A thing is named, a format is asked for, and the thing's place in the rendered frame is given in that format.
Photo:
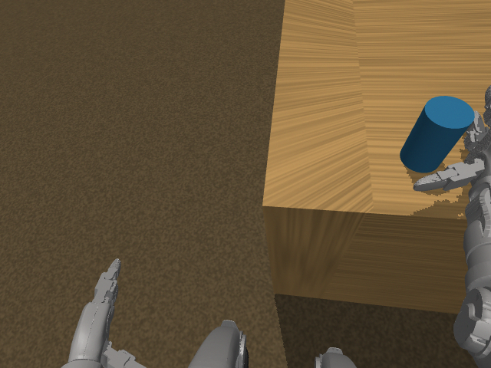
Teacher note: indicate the right robot hand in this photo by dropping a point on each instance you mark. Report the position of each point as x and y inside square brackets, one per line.
[478, 162]

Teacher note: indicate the can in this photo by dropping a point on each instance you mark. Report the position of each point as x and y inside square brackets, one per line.
[440, 125]

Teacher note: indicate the left robot hand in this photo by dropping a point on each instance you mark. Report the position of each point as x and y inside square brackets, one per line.
[90, 339]

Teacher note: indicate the right robot arm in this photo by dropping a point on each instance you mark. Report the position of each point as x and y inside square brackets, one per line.
[472, 327]

